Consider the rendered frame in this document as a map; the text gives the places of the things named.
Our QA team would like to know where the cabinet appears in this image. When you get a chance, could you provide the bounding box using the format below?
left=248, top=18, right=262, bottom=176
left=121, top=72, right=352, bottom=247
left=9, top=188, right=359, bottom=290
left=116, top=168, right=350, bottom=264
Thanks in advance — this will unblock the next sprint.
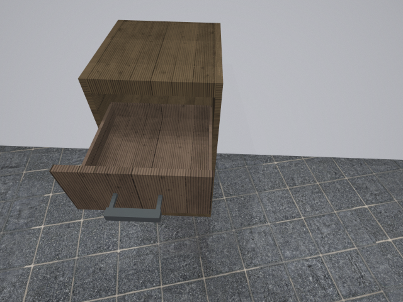
left=78, top=20, right=223, bottom=217

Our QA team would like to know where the drawer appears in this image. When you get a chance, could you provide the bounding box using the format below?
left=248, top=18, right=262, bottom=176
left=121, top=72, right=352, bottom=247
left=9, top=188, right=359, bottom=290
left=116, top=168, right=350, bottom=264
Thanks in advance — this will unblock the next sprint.
left=49, top=102, right=213, bottom=214

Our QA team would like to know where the handle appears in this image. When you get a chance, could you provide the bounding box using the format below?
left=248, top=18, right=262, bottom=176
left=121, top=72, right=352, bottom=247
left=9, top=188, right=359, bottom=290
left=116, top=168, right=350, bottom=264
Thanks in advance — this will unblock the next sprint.
left=103, top=193, right=162, bottom=223

